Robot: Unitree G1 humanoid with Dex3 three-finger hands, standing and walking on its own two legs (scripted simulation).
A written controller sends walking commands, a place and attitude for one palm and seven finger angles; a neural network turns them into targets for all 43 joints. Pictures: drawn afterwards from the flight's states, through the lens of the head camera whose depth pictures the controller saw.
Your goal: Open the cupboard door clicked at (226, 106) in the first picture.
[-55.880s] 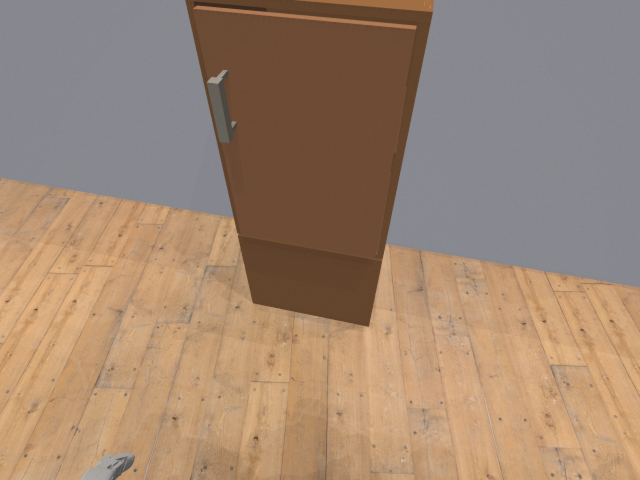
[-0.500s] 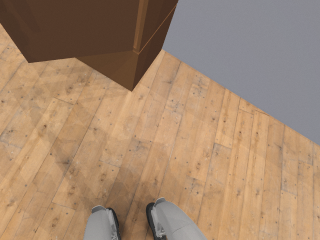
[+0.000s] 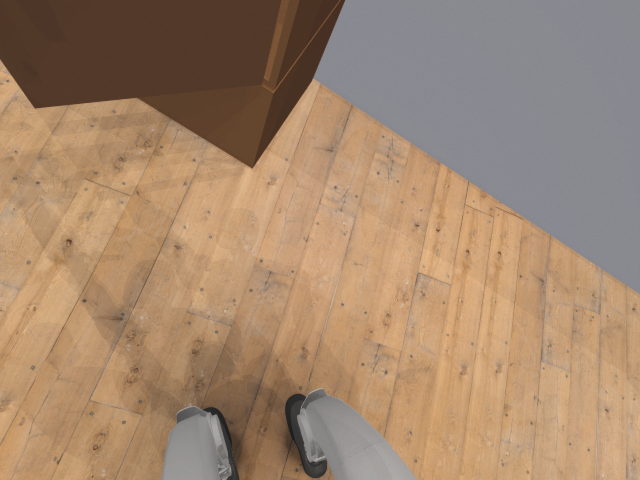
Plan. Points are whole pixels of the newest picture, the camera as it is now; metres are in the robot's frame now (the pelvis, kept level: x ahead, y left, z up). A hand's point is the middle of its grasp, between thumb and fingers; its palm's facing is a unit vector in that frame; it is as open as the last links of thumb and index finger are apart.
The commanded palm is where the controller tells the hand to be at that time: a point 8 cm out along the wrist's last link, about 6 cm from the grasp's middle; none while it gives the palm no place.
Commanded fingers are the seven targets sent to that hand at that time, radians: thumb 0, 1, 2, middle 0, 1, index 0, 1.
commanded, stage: move the hooked fingers beside the handle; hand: left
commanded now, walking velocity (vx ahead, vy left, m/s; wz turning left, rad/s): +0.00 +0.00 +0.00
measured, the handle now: out of the picture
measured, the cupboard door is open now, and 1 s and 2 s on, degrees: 47 47 47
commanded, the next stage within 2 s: none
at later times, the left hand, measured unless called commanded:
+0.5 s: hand out of the picture +0.62 +0.27 +0.13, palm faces +0.11 -0.99 +0.02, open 14.0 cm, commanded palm +0.67 +0.25 +0.12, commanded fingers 0.00 -0.50 0.30 -0.30 -1.20 -0.30 -1.20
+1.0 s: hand out of the picture +0.61 +0.26 +0.13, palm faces +0.09 -1.00 +0.00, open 14.0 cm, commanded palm +0.68 +0.26 +0.12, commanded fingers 0.00 -0.50 0.30 -0.30 -1.20 -0.30 -1.20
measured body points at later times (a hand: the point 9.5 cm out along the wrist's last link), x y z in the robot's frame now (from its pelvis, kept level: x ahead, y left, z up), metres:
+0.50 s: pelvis -0.02 +0.00 -0.01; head +0.21 +0.06 +0.37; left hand +0.61 +0.32 +0.13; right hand -0.15 -0.21 -0.04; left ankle -0.01 +0.06 -0.67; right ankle -0.04 -0.17 -0.67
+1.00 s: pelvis -0.03 -0.01 -0.01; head +0.20 +0.04 +0.37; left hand +0.60 +0.31 +0.14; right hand -0.16 -0.23 -0.06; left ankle -0.01 +0.06 -0.67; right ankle -0.04 -0.17 -0.67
